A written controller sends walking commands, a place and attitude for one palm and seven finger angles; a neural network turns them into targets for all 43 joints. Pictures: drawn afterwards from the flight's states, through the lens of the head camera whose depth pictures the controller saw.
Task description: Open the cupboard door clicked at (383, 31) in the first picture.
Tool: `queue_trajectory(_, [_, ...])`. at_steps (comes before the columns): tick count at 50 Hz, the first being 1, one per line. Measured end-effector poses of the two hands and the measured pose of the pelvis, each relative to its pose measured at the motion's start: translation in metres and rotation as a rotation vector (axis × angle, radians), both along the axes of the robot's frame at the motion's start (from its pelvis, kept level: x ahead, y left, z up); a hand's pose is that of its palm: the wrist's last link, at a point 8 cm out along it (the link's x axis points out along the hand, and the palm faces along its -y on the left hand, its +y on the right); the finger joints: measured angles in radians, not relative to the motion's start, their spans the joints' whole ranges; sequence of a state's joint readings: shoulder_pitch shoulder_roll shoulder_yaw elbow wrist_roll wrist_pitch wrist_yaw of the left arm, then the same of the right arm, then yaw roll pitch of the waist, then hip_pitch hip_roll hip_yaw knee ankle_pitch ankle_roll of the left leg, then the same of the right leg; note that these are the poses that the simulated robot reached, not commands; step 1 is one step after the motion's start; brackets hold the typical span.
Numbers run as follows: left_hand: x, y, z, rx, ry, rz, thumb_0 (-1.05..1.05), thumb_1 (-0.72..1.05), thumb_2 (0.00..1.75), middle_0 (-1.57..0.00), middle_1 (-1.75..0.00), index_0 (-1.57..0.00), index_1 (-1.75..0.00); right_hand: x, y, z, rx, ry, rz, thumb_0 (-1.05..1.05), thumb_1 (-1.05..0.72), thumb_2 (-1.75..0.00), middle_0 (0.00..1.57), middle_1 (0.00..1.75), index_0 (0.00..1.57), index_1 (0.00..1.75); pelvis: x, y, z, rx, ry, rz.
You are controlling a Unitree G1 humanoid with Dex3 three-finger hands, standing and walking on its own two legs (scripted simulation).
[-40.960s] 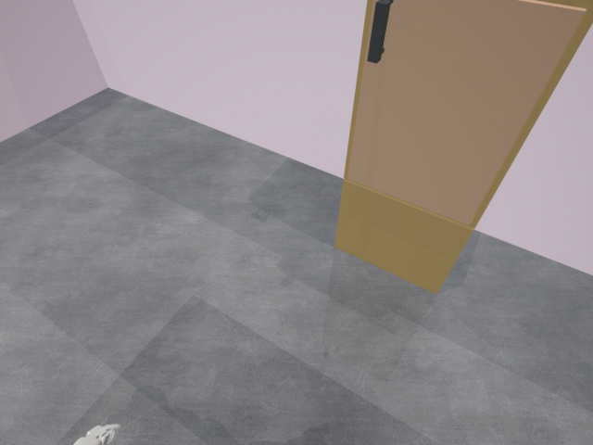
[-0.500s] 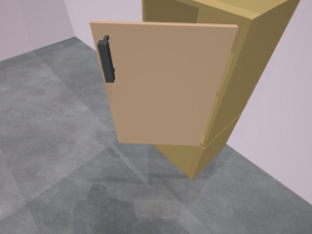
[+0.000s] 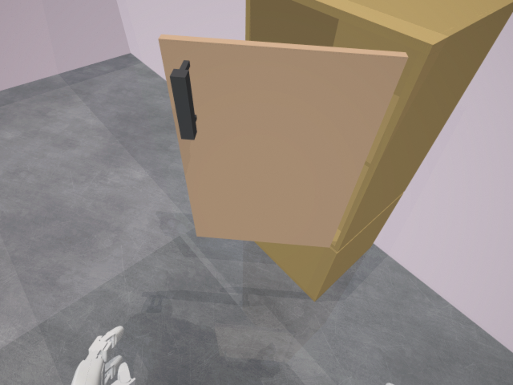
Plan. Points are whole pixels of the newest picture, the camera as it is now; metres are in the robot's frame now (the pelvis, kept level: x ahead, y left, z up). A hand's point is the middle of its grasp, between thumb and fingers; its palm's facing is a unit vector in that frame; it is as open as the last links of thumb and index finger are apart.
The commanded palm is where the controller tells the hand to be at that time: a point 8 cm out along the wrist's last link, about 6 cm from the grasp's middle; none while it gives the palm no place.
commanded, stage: raise the hand with hooked fingers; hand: left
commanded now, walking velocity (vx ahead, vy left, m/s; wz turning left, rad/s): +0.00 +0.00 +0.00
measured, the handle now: (187, 100) +0.55 +0.17 +0.16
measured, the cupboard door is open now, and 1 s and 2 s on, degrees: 44 44 44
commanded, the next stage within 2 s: move the hooked fingers beside the handle in 1.98 s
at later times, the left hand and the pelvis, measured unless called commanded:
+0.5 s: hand (116, 331) +0.18 +0.20 +0.04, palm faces +0.11 -0.99 -0.12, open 9.8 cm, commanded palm +0.16 +0.26 +0.03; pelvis +0.00 -0.04 -0.05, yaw +4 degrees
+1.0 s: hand (79, 268) +0.24 +0.26 +0.09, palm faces +0.02 -1.00 -0.08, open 12.7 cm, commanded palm +0.21 +0.31 +0.11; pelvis +0.01 +0.01 -0.01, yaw +2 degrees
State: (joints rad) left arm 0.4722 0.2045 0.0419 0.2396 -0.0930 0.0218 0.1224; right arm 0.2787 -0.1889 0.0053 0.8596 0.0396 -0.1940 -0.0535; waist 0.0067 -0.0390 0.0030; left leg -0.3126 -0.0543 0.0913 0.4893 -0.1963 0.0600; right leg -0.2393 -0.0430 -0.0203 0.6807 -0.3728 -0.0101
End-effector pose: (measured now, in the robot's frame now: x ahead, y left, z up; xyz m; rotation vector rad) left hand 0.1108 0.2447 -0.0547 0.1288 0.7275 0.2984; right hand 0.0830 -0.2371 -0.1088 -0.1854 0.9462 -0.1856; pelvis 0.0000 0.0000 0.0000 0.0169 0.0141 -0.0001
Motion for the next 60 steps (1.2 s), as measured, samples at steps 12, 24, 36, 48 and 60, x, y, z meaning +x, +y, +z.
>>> queue_trajectory(12, [0.057, -0.016, 0.056, -0.088, -0.654, -0.304, 0.01, 0.68, 0.8, -0.21, -0.45, -0.22, -0.45, 0.08, -0.041, 0.02, -0.023, -0.386, 0.08, 0.01, -0.9, -0.89, 0.2, 0.3, 0.2, 0.3, -0.018, -0.035, -0.041, -0.008, 0.089, 0.021])
queue_trajectory(24, [0.031, 0.008, 0.095, 0.052, -0.829, -0.21, 0.02, 0.4, 0.68, -0.23, -0.62, -0.24, -0.62, 0.1, -0.047, 0.002, -0.081, -0.323, 0.169, 0.01, -0.9, -0.9, 0.2, 0.3, 0.2, 0.3, -0.004, -0.045, -0.047, -0.057, 0.104, 0.074])
queue_trajectory(36, [0.103, 0.035, 0.123, -0.076, -0.712, -0.288, 0.01, 0.12, 0.56, -0.25, -0.8, -0.26, -0.8, 0.073, -0.025, 0.01, -0.007, -0.285, 0.06, 0.01, -0.9, -0.89, 0.2, 0.3, 0.2, 0.3, 0.013, -0.024, -0.025, -0.027, 0.113, 0.003])
queue_trajectory(48, [0.105, 0.061, 0.132, -0.068, -0.698, -0.308, 0.0, -0.16, 0.44, -0.27, -0.98, -0.28, -0.98, 0.087, 0.002, 0.035, -0.076, -0.329, 0.119, 0.01, -0.9, -0.9, 0.2, 0.3, 0.2, 0.3, 0.007, 0.009, -0.017, -0.057, 0.061, 0.03])
queue_trajectory(60, [0.123, 0.103, 0.191, -0.029, -0.756, -0.272, 0.0, -0.42, 0.33, -0.29, -1.15, -0.3, -1.15, 0.101, 0.053, 0.049, 0.006, -0.393, 0.184, 0.01, -0.9, -0.89, 0.2, 0.3, 0.2, 0.3, -0.002, 0.023, -0.005, -0.055, -0.006, 0.045])
